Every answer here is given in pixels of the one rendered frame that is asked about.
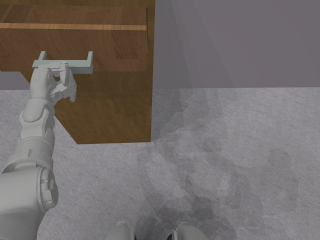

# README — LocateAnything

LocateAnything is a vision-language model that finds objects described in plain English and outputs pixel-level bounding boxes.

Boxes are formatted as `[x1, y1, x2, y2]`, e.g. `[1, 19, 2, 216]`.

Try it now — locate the robot left hand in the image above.
[30, 61, 77, 107]

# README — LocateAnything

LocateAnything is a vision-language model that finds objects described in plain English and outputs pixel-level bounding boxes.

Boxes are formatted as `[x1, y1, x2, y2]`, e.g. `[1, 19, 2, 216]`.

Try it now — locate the robot left shin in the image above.
[116, 221, 128, 226]

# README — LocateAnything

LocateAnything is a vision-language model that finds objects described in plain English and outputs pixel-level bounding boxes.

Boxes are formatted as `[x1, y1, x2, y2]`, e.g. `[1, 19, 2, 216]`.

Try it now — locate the robot right thigh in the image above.
[172, 225, 208, 240]

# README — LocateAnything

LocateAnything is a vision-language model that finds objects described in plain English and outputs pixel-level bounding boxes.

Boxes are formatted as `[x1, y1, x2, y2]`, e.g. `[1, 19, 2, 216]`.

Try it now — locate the handle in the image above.
[32, 51, 94, 74]

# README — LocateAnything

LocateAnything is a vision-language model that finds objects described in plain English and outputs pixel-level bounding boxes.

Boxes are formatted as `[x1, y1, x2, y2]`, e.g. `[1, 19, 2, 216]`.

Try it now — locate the left robot forearm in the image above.
[0, 98, 55, 174]

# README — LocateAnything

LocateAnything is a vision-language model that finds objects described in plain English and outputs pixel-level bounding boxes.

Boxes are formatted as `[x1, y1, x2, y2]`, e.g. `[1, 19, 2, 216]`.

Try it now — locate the cabinet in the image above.
[0, 0, 156, 145]

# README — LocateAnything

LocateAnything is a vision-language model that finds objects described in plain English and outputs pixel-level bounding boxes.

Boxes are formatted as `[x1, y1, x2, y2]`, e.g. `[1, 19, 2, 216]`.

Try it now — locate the left robot upper arm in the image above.
[0, 166, 59, 240]

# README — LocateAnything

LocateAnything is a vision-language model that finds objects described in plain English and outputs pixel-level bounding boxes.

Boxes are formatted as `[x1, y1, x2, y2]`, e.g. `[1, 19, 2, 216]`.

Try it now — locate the drawer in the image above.
[0, 4, 147, 72]

